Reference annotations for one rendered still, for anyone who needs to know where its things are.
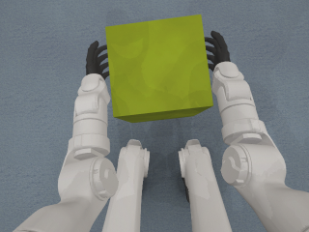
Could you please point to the robot right forearm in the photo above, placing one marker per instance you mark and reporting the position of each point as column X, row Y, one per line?
column 237, row 109

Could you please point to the left robot hand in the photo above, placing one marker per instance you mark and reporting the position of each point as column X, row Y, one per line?
column 93, row 61

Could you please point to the robot left upper arm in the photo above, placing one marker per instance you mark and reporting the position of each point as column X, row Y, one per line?
column 84, row 187

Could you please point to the robot thigh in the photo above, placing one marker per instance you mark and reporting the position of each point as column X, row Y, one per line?
column 207, row 209
column 124, row 209

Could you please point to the robot left forearm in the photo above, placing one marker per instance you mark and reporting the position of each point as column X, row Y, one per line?
column 90, row 121

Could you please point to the left robot thigh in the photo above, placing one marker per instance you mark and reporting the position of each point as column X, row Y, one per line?
column 124, row 209

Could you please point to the right robot thigh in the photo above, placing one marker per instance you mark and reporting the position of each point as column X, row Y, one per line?
column 207, row 209

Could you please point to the carton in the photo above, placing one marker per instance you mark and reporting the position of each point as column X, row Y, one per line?
column 158, row 69

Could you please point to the right robot hand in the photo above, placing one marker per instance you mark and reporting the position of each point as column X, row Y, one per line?
column 220, row 50

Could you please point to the robot right upper arm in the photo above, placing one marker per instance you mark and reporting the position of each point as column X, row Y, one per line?
column 258, row 173

